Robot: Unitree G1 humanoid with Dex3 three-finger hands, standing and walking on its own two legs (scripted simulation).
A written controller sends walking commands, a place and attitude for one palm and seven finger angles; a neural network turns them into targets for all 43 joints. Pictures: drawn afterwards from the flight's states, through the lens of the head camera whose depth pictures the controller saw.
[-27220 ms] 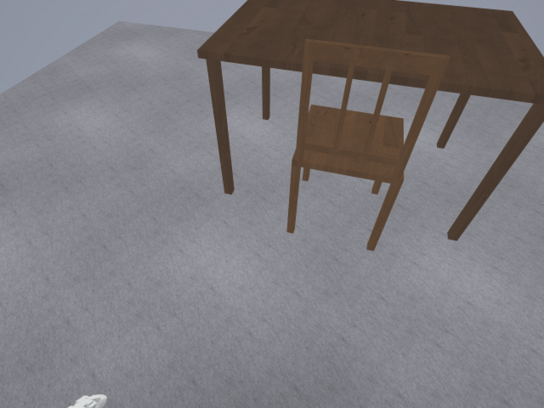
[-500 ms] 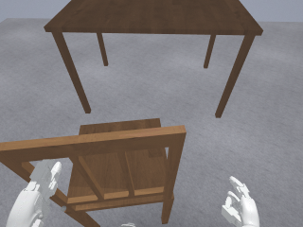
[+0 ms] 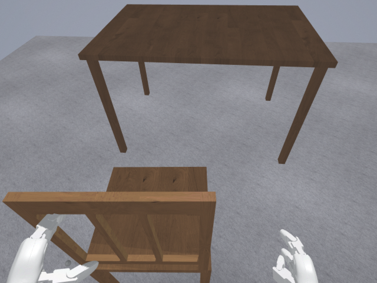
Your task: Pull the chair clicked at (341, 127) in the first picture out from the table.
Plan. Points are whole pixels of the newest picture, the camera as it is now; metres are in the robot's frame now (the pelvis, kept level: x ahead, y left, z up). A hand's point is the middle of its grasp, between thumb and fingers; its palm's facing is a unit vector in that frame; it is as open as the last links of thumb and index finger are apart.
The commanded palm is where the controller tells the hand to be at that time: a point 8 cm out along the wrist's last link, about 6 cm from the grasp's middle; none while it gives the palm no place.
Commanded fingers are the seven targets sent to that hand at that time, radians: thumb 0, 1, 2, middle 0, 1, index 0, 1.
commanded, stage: draw the hand back to the body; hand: left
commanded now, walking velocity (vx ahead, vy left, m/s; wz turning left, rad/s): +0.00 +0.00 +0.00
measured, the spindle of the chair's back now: (110, 238) +0.23 +0.23 -0.08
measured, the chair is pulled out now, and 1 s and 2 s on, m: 0.67 0.65 0.65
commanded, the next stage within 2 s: step back with the hand held close in 0.64 s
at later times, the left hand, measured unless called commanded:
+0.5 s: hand (66, 256) +0.14 +0.24 +0.05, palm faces +0.25 -0.81 -0.53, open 6.7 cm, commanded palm +0.15 +0.29 +0.19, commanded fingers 0.00 0.90 0.90 -0.20 -0.30 -0.20 -0.30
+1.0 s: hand (72, 258) +0.14 +0.23 +0.05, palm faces +0.09 -0.84 -0.53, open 6.5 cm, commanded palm +0.11 +0.27 +0.19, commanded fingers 0.00 0.90 0.90 -0.20 -0.30 -0.20 -0.30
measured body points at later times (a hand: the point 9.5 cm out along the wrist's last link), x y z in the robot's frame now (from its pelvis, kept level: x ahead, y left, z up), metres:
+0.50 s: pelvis +0.02 -0.02 +0.00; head +0.03 -0.04 +0.45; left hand +0.13 +0.28 +0.08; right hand +0.22 -0.21 -0.09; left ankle -0.01 +0.14 -0.73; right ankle -0.01 -0.13 -0.73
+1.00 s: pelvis -0.03 -0.03 +0.01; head +0.04 -0.03 +0.45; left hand +0.13 +0.27 +0.08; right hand +0.17 -0.25 -0.08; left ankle -0.01 +0.14 -0.73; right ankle -0.01 -0.13 -0.73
